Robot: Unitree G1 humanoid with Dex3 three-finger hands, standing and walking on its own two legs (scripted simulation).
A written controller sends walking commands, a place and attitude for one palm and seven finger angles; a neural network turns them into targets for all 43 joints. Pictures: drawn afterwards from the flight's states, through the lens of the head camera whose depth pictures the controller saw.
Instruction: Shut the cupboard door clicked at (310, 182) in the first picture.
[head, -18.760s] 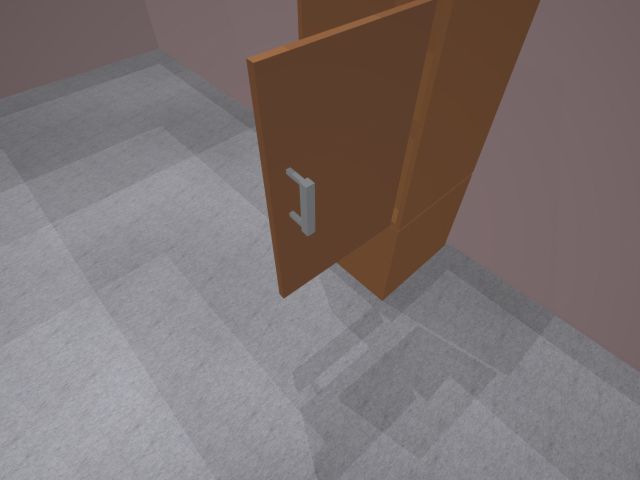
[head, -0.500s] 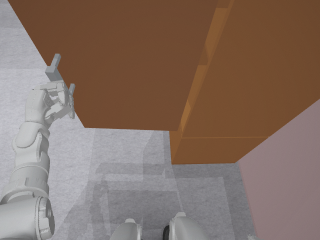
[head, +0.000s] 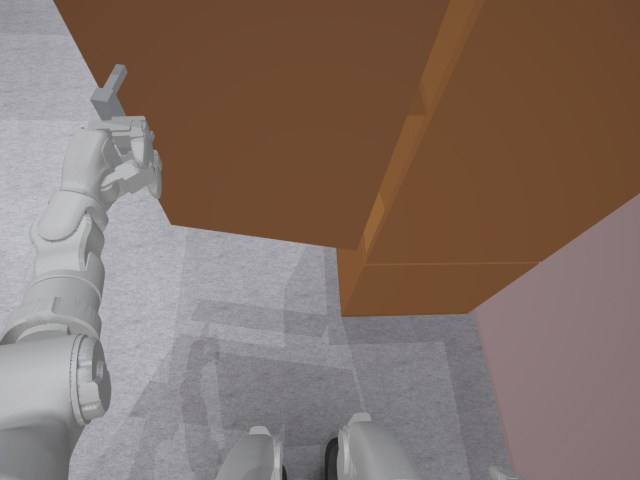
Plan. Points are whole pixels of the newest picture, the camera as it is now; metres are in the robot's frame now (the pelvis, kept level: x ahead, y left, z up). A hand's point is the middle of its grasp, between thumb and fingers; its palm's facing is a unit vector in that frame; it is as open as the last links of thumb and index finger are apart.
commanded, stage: push the door shut along its arc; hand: left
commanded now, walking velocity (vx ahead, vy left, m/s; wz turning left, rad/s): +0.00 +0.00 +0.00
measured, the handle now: (128, 122) +0.55 +0.23 +0.06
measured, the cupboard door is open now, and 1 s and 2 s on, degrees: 81 67 55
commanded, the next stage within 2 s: pull the fist back off the door in 1.34 s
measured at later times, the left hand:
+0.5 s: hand (189, 126) +0.54 +0.15 +0.06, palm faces -0.26 -0.97 -0.02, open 3.1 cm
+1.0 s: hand (208, 102) +0.58 +0.13 +0.07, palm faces -0.35 -0.94 -0.01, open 3.1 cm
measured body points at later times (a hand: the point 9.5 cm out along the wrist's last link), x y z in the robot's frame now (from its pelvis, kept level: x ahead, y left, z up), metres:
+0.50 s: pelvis +0.01 +0.00 -0.01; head +0.17 +0.02 +0.41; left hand +0.55 +0.21 +0.06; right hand -0.02 -0.27 -0.11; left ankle -0.01 +0.07 -0.66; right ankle +0.04 -0.10 -0.66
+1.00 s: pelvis +0.01 -0.01 -0.02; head +0.20 +0.02 +0.39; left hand +0.59 +0.18 +0.07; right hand -0.02 -0.28 -0.11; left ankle -0.01 +0.07 -0.66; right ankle +0.04 -0.10 -0.66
